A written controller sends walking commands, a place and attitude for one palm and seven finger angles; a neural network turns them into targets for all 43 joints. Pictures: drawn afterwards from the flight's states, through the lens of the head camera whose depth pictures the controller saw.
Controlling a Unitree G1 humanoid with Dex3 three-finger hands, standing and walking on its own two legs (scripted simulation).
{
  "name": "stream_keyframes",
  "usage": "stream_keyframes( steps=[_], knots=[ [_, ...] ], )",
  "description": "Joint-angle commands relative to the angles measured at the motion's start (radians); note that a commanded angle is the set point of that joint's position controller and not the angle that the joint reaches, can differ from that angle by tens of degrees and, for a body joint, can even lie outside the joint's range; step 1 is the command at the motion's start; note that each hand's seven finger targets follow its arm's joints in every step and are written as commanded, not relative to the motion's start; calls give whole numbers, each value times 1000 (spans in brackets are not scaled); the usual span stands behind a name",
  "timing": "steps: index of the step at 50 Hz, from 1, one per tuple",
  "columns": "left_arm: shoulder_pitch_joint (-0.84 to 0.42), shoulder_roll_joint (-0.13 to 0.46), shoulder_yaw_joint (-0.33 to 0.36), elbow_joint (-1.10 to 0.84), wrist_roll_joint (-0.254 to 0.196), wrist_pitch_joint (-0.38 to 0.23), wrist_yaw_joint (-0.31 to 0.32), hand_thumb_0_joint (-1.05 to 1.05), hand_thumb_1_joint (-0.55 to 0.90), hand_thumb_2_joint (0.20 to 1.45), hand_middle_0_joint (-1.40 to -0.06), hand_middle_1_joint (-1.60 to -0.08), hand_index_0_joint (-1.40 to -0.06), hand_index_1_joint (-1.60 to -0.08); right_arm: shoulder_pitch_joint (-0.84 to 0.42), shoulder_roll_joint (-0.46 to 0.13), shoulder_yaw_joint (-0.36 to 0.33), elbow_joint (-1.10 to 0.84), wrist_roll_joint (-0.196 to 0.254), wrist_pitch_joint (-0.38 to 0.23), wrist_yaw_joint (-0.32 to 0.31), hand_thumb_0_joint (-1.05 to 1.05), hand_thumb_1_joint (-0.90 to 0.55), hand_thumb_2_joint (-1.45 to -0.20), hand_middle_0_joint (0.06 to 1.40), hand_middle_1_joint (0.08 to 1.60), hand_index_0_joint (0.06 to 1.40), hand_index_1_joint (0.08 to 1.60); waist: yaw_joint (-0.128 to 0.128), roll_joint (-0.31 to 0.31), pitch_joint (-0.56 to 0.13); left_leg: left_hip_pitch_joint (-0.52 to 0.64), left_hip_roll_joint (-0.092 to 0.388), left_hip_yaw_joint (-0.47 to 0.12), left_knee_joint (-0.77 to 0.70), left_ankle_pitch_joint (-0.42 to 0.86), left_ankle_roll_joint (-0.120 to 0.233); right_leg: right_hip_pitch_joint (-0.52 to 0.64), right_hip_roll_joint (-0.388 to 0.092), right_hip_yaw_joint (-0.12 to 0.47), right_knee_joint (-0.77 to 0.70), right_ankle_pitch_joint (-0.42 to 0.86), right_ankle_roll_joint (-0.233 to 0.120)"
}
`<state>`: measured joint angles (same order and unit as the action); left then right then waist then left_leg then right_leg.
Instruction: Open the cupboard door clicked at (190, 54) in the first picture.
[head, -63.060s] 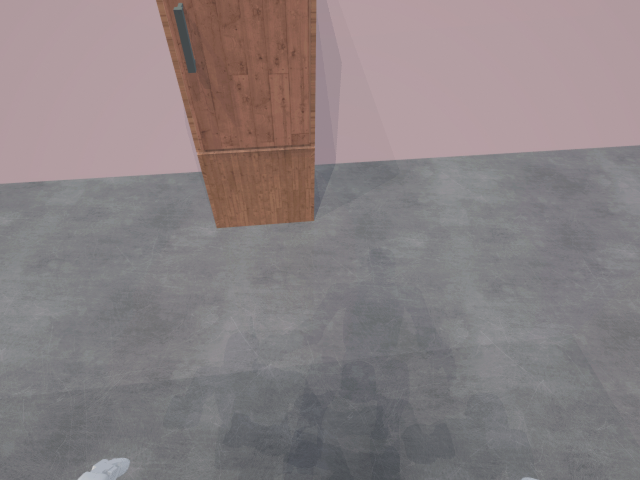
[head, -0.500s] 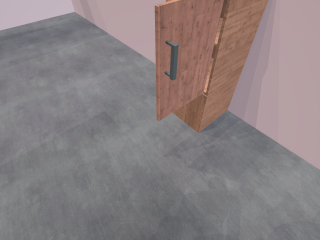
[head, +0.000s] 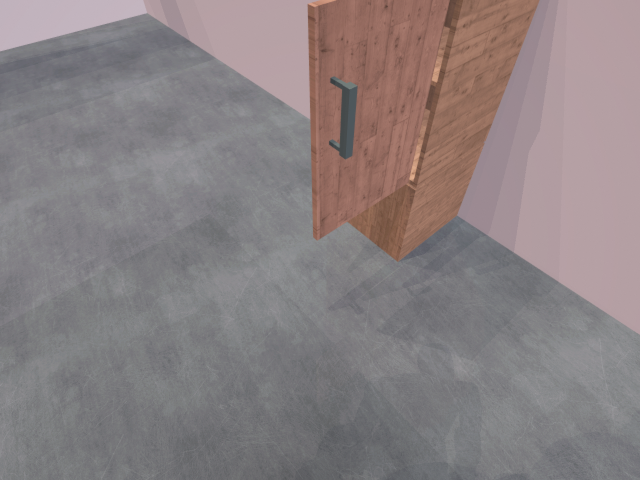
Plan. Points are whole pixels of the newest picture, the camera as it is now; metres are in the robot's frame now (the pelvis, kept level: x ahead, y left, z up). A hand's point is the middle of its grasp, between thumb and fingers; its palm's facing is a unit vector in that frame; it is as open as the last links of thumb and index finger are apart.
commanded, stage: look to check the result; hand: left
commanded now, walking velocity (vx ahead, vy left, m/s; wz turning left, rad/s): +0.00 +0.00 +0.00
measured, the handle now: (341, 118) +0.77 +0.00 +0.03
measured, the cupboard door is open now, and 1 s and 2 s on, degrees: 89 89 89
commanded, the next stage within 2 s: stand and wait in 0.36 s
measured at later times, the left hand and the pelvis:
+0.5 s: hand out of the picture +0.01 +0.16 -0.17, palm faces +0.03 -0.98 -0.19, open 7.4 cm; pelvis +0.02 -0.01 +0.00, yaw +0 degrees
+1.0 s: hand out of the picture +0.03 +0.16 -0.17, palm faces +0.02 -0.97 -0.24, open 7.4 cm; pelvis +0.03 -0.03 +0.00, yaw +0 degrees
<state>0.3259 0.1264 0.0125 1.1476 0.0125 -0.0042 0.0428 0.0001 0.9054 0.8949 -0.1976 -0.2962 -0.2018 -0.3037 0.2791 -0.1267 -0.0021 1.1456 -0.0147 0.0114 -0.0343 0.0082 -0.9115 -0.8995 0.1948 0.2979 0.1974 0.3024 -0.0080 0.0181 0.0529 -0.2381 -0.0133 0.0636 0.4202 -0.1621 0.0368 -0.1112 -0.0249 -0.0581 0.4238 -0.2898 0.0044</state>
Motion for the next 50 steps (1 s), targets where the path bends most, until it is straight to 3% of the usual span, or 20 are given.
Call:
stream_keyframes(
  steps=[1,17,21,50],
  knots=[
    [81,85,13,-10,-3,-9,1,0,900,900,-200,-300,-200,-300,74,-94,-12,-11,-3,-12,-1,0,-900,-900,200,300,200,300,-5,-34,47,53,108,-124,-84,21,-5,-111,-80,75,-100,43,-32],
    [60,118,18,-16,-3,-21,0,0,900,900,-200,-300,-200,-300,27,-128,-15,-10,-1,-22,-3,0,-900,-900,200,300,200,300,3,-20,0,98,114,-116,-62,159,-4,-57,-88,79,-111,156,-33],
    [47,115,16,-17,-4,-19,-1,0,900,900,-200,-300,-200,-300,21,-125,-14,-9,-2,-21,-4,0,-900,-900,200,300,200,300,0,-17,23,89,112,-116,-69,144,-8,-55,-89,79,-118,151,-33],
    [-20,195,27,-37,-5,-30,-5,0,900,900,-200,-300,-200,-300,-58,-201,-23,-26,-2,-23,-4,0,-900,-900,200,300,200,300,2,-41,-22,138,123,-103,-57,215,-14,8,-103,83,-135,336,-38]
  ],
)
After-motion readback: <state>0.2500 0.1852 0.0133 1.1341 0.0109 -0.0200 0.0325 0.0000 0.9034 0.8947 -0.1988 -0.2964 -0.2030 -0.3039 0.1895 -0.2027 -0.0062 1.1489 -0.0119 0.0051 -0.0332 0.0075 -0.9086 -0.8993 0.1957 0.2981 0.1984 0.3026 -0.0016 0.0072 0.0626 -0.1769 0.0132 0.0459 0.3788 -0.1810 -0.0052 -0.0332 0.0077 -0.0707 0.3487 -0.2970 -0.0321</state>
